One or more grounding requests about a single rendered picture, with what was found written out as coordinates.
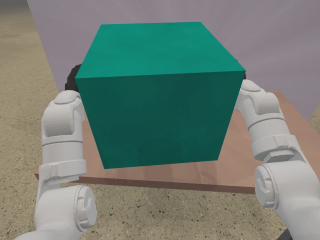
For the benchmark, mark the robot left hand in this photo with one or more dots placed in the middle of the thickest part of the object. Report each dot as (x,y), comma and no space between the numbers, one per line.
(71,83)

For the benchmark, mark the robot left forearm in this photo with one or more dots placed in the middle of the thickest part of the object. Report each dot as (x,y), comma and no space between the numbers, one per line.
(61,138)

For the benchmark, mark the robot left upper arm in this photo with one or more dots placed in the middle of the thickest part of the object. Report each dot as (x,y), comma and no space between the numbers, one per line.
(63,214)

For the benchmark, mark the robot right upper arm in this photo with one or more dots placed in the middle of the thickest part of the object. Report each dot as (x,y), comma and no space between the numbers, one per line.
(290,188)

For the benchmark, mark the carton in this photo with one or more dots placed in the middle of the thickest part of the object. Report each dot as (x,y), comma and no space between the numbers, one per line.
(158,93)

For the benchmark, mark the table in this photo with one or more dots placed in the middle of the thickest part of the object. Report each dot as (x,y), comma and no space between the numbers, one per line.
(233,172)

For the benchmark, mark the robot right forearm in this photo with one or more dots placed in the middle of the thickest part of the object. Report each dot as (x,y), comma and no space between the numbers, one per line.
(270,136)

